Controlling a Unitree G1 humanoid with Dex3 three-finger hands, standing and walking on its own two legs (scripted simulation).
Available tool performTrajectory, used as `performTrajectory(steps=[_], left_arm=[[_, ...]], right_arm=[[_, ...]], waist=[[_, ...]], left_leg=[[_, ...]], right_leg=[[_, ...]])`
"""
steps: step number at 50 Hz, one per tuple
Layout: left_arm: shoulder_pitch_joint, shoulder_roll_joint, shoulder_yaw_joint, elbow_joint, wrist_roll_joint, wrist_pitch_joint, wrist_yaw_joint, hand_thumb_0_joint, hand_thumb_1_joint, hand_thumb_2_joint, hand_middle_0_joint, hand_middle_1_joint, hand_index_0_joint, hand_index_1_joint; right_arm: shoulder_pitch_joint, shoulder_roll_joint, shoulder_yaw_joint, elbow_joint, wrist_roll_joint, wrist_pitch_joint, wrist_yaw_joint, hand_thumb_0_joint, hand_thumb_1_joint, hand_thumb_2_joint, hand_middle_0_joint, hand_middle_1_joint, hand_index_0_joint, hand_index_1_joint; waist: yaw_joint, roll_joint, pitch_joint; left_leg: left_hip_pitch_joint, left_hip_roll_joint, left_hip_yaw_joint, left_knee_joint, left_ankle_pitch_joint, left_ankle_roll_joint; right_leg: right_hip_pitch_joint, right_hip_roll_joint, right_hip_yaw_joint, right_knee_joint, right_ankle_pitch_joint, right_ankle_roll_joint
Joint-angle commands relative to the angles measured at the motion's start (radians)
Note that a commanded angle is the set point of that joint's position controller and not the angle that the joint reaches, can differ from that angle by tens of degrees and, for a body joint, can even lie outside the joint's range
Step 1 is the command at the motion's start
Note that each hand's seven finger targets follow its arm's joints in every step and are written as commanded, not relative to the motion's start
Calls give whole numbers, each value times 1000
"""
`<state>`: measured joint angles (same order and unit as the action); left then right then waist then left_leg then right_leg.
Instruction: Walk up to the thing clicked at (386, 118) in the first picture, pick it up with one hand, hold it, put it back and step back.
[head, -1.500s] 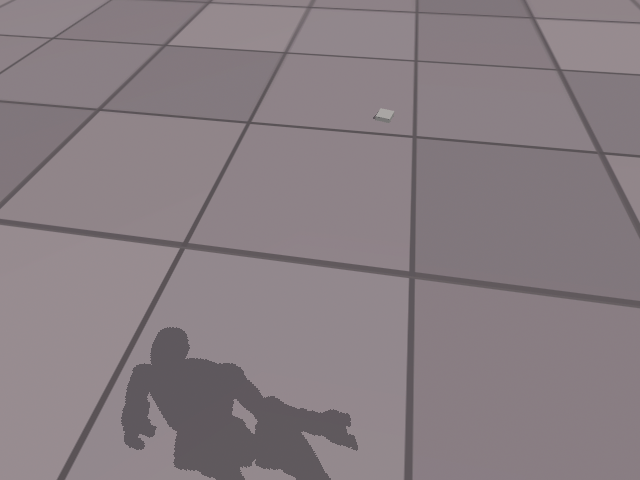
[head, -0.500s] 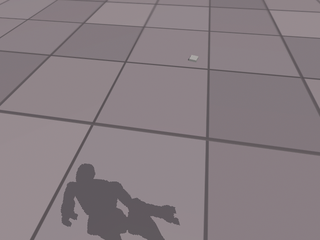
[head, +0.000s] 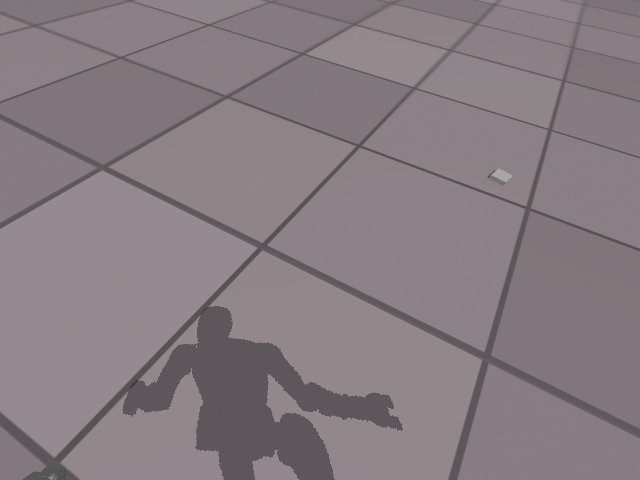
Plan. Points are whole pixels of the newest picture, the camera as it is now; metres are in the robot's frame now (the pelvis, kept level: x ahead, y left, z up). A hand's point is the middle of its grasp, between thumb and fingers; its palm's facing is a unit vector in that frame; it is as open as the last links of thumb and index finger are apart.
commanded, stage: walk up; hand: left
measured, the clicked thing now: (501, 177) +1.81 -0.97 -0.74
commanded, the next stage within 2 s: none
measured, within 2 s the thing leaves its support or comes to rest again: neither
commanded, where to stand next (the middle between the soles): +1.75 -1.42 m, yaw +50 degrees
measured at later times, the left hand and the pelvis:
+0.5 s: hand (196, 398) +0.27 +0.20 -0.13, palm faces +0.24 -0.89 -0.38, open 7.4 cm; pelvis +0.25 -0.13 -0.01, yaw +14 degrees
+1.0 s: hand (309, 330) +0.42 +0.04 -0.16, palm faces +0.37 -0.88 -0.29, open 7.4 cm; pelvis +0.49 -0.23 -0.01, yaw +27 degrees
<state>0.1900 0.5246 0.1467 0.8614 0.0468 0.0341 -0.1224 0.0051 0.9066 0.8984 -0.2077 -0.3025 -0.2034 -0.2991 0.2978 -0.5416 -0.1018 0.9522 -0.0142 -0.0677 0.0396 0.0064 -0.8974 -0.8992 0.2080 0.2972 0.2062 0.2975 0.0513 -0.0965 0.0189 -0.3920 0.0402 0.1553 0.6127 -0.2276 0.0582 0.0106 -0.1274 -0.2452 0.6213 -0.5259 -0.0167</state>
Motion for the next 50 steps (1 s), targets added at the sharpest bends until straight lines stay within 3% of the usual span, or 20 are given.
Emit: performTrajectory(steps=[1,2,7,15,21,23,24,25,26,27,29,32,36,39,41,42,43,44,45,50], left_arm=[[-223,99,-22,-214,-4,-29,-18,0,900,900,-200,-300,-200,-300],[-235,194,-12,-218,-1,-27,-26,0,900,900,-200,-300,-200,-300],[-45,190,-4,-91,-11,-7,-41,0,900,900,-200,-300,-200,-300],[-146,190,13,-99,9,2,-58,0,900,900,-200,-300,-200,-300],[-206,159,16,-138,-2,-12,-57,0,900,900,-200,-300,-200,-300],[-53,151,30,-96,-4,-20,-44,0,900,900,-200,-300,-200,-300],[122,189,50,-36,-1,-31,-30,0,900,900,-200,-300,-200,-300],[280,289,78,7,15,-43,-9,0,900,900,-200,-300,-200,-300],[168,393,65,-23,10,-52,11,0,900,900,-200,-300,-200,-300],[37,387,61,-75,-6,-58,23,0,900,900,-200,-300,-200,-300],[5,270,31,-75,-7,-65,32,0,900,900,-200,-300,-200,-300],[-9,180,4,-66,-13,-63,36,0,900,900,-200,-300,-200,-300],[9,158,-2,-127,-1,-52,23,0,900,900,-200,-300,-200,-300],[-26,151,-9,-183,2,-38,14,0,900,900,-200,-300,-200,-300],[-40,153,-11,-212,-2,-32,13,0,900,900,-200,-300,-200,-300],[-6,125,-21,-226,-3,-33,15,0,900,900,-200,-300,-200,-300],[39,82,-34,-244,2,-36,22,0,900,900,-200,-300,-200,-300],[53,55,-39,-267,20,-38,24,0,900,900,-200,-300,-200,-300],[28,195,-8,-277,14,-24,28,0,900,900,-200,-300,-200,-300],[63,194,11,-214,8,2,3,0,900,900,-200,-300,-200,-300]], right_arm=[[246,-420,-115,-37,10,-10,-78,0,-900,-900,200,300,200,300],[94,-403,-96,-82,38,-20,-86,0,-900,-900,200,300,200,300],[-89,-298,-32,-94,23,-76,-84,0,-900,-900,200,300,200,300],[18,-288,-48,-79,16,-91,-70,0,-900,-900,200,300,200,300],[-13,-296,-57,-113,-8,-68,-93,0,-900,-900,200,300,200,300],[-83,-289,-56,-132,-16,-52,-102,0,-900,-900,200,300,200,300],[-103,-236,-38,-145,-19,-45,-107,0,-900,-900,200,300,200,300],[-70,-104,5,-154,-14,-45,-111,0,-900,-900,200,300,200,300],[-21,-105,9,-185,16,-42,-121,0,-900,-900,200,300,200,300],[-12,-142,2,-141,5,-38,-135,0,-900,-900,200,300,200,300],[-37,-182,-4,-74,34,-50,-110,0,-900,-900,200,300,200,300],[46,-165,-3,-45,21,-49,-92,0,-900,-900,200,300,200,300],[4,-134,1,-107,22,-42,-81,0,-900,-900,200,300,200,300],[80,-127,-7,-119,37,-37,-85,0,-900,-900,200,300,200,300],[236,-130,-23,-90,35,-33,-102,0,-900,-900,200,300,200,300],[320,-165,-38,-80,30,-33,-116,0,-900,-900,200,300,200,300],[393,-221,-58,-84,19,-34,-131,0,-900,-900,200,300,200,300],[386,-308,-81,-119,9,-35,-150,0,-900,-900,200,300,200,300],[310,-333,-76,-173,51,-38,-160,0,-900,-900,200,300,200,300],[87,-244,-28,-170,27,-66,-149,0,-900,-900,200,300,200,300]], waist=[[-172,256,-79],[-105,118,11],[18,134,37],[-33,186,76],[-22,266,30],[70,270,-40],[166,90,-125],[243,-238,-148],[158,-458,-139],[100,-328,-103],[68,-138,-76],[16,-164,-13],[24,-100,8],[-14,-41,-7],[-90,1,-46],[-130,61,-97],[-168,190,-141],[-153,308,-149],[-150,121,-164],[-23,135,10]], left_leg=[[511,384,-960,-512,-785,183],[301,455,-1062,-591,-834,247],[0,233,-477,-466,-433,134],[100,177,-424,-441,-371,160],[124,173,-358,-287,-183,147],[26,172,-332,-115,-15,132],[-118,104,-254,187,2,103],[-354,-29,-137,548,-232,40],[-560,-126,-88,745,-397,12],[-497,0,-188,810,-331,18],[-412,47,-198,670,-155,27],[-291,49,-152,452,-157,4],[-234,22,-75,237,-78,-6],[43,-1,-33,125,100,9],[287,-23,-29,28,166,44],[458,-18,-76,-11,95,80],[616,110,-324,-90,-69,142],[655,381,-781,-179,-174,216],[581,526,-1078,-292,-296,348],[13,271,-469,-228,-170,215]], right_leg=[[-822,113,235,687,-33,-37],[-759,36,379,725,54,-19],[-507,-40,352,490,197,30],[-692,-44,306,378,373,69],[-511,-49,300,95,226,29],[-272,1,219,20,209,10],[-24,32,214,-71,207,3],[107,-71,420,-192,2,29],[120,-284,884,-489,-107,-35],[-7,-341,939,-492,-148,-92],[-69,-221,610,-353,21,-133],[-148,-128,330,-270,327,-178],[-162,-158,250,-315,390,-225],[-321,-129,172,-270,338,-168],[-426,-90,99,-53,560,-124],[-511,-36,78,135,658,-87],[-690,29,101,395,455,-42],[-898,110,181,636,-40,13],[-953,91,362,762,-24,55],[-700,-48,370,623,153,34]])
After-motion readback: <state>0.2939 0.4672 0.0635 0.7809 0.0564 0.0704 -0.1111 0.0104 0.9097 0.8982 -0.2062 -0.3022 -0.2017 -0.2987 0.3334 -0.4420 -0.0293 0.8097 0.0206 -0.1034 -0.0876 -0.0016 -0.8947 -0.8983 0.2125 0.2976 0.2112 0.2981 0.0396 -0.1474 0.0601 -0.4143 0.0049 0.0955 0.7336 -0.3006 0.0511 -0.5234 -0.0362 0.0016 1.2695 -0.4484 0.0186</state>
